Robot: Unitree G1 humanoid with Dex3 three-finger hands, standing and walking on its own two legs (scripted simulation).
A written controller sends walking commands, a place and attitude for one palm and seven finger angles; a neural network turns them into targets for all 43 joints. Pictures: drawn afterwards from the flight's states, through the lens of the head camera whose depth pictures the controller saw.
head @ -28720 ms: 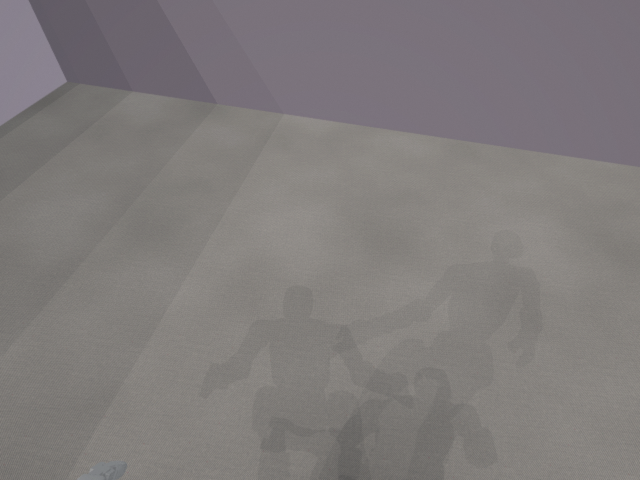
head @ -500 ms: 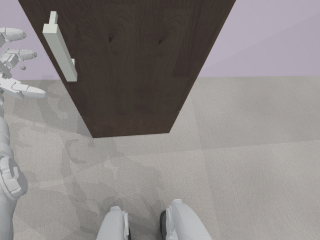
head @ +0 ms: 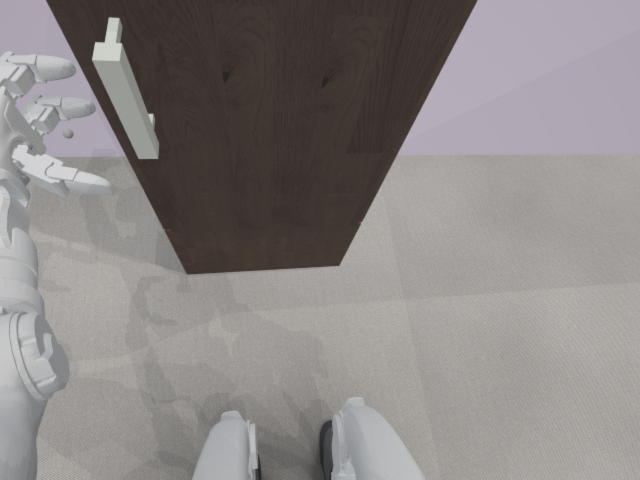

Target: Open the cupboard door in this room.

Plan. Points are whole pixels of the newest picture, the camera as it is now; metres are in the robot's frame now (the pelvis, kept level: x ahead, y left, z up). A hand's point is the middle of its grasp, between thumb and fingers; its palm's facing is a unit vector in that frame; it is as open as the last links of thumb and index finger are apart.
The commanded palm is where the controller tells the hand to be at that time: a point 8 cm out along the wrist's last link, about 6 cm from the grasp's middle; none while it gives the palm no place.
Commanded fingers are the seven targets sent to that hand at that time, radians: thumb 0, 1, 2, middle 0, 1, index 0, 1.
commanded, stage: slide the fingers in behind the handle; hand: left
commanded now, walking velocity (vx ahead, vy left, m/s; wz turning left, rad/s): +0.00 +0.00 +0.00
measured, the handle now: (133, 95) +0.55 +0.20 +0.07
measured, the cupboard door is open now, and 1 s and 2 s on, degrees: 0 0 0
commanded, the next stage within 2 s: close the thumb around the handle in 1.32 s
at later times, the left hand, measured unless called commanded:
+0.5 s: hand (104, 132) +0.50 +0.22 +0.07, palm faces +0.02 -1.00 +0.00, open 14.0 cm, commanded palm +0.48 +0.25 +0.07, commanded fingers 0.00 -0.50 0.30 -0.30 -1.20 -0.30 -1.20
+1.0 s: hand (142, 131) +0.50 +0.18 +0.07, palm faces +0.04 -1.00 -0.01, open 14.0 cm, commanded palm +0.48 +0.23 +0.07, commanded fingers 0.00 -0.50 0.30 -0.30 -1.20 -0.30 -1.20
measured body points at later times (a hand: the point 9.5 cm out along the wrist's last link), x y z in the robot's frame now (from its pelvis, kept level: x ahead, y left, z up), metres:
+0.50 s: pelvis +0.00 +0.00 +0.00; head +0.14 +0.03 +0.43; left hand +0.49 +0.28 +0.07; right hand +0.02 -0.27 -0.10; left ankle +0.00 +0.09 -0.65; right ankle +0.04 -0.13 -0.65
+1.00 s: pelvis +0.00 -0.01 +0.00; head +0.14 +0.01 +0.43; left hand +0.49 +0.24 +0.07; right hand +0.03 -0.28 -0.11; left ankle +0.00 +0.09 -0.65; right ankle +0.04 -0.13 -0.65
